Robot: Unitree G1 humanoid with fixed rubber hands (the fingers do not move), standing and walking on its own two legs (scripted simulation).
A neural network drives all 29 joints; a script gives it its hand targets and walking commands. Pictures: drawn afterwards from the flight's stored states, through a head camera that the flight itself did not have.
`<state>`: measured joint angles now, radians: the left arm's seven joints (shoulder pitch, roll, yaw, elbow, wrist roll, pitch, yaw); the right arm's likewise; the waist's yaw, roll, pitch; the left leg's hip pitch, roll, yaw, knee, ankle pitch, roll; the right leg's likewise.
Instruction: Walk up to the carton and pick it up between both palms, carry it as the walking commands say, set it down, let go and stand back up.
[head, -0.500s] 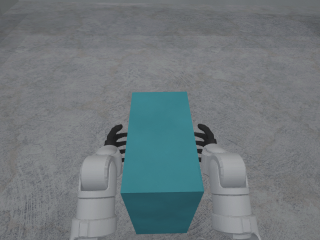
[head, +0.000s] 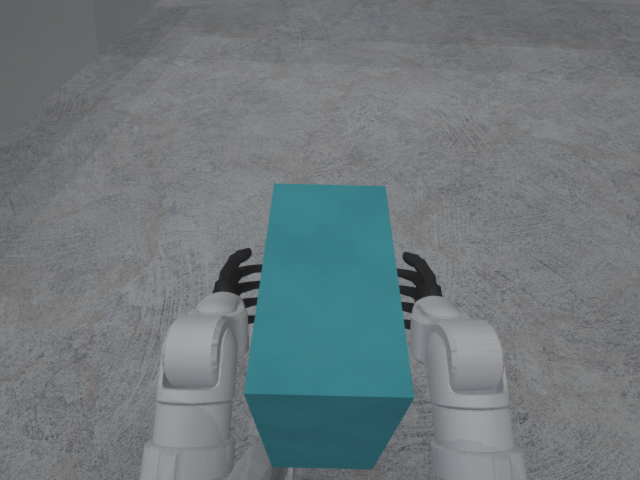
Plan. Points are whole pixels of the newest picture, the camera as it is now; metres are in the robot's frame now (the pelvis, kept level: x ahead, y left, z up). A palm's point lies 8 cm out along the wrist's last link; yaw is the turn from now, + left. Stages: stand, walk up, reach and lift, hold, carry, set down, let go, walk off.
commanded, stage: carry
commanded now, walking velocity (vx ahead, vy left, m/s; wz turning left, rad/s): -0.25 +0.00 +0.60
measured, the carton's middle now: (325, 333) +0.30 -0.01 +0.00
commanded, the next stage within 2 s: none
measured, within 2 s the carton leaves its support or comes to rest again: neither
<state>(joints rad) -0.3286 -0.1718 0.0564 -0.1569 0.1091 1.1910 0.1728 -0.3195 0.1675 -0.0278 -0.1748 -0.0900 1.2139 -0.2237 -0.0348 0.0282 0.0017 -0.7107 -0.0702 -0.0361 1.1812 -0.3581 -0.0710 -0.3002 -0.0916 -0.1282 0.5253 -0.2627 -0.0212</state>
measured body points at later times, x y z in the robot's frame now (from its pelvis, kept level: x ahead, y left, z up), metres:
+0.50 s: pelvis -0.17 +0.01 -0.01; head -0.14 +0.04 +0.44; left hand +0.08 +0.24 +0.06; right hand +0.17 +0.03 +0.07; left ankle -0.12 +0.14 -0.74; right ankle -0.14 -0.14 -0.67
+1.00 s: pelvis -0.33 -0.07 -0.02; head -0.32 -0.07 +0.43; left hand -0.14 +0.21 +0.08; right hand +0.00 +0.02 +0.07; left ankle -0.42 +0.02 -0.74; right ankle -0.21 -0.14 -0.74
